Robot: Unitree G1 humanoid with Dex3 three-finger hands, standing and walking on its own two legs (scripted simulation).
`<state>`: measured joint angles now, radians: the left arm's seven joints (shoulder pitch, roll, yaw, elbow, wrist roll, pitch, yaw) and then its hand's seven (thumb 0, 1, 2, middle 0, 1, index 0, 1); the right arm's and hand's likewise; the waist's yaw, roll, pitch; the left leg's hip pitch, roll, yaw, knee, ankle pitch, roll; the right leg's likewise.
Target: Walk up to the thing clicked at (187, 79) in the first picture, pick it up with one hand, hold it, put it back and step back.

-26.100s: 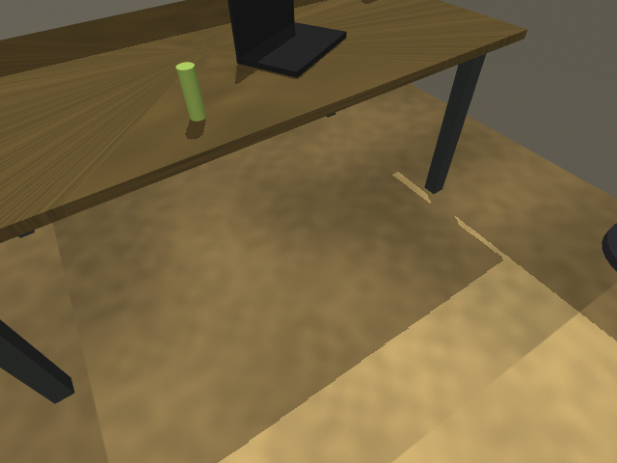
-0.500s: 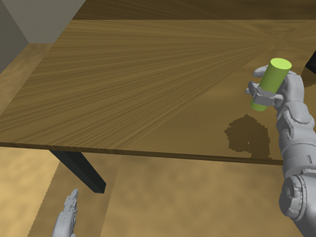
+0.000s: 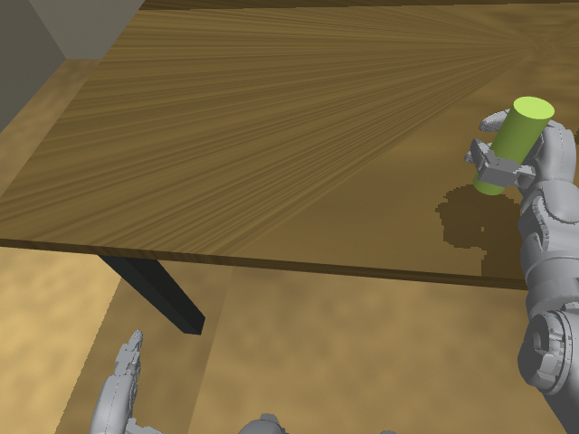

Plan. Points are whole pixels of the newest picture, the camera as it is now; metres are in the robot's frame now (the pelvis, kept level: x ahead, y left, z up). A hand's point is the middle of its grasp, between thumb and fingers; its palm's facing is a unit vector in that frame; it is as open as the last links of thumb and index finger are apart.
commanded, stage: lower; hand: right
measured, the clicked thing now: (508, 150) +0.49 -0.22 +0.10
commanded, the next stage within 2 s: loosen in 0.42 s
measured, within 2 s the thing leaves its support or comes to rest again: rests again in 0.28 s
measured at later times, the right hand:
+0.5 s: hand (487, 162) +0.50 -0.20 +0.08, palm faces +0.15 +0.99 +0.03, open 5.4 cm
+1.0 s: hand (487, 161) +0.50 -0.20 +0.08, palm faces +0.15 +0.99 +0.03, open 9.4 cm
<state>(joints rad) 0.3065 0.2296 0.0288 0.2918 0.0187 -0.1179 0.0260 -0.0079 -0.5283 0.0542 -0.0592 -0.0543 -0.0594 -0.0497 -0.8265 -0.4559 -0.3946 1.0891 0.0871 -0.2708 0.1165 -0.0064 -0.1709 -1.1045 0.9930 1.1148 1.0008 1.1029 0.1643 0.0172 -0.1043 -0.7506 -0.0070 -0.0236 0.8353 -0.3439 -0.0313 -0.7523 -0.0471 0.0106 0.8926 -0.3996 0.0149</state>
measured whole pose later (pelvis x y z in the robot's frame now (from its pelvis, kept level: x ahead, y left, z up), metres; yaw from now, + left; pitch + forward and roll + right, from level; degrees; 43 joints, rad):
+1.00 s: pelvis +0.00 +0.00 -0.02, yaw +0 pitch +18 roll +2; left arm 0.35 0.24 0.04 0.16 0.03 -0.08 0.01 -0.01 -0.52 0.05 -0.06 -0.06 -0.07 -0.05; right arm -0.83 -0.46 -0.43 1.08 0.07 -0.30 0.12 0.00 0.12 -0.42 0.91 0.65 0.91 0.65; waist 0.18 0.01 -0.12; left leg -0.86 -0.01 -0.01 0.94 -0.39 -0.03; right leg -0.86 -0.05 0.03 1.00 -0.45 0.02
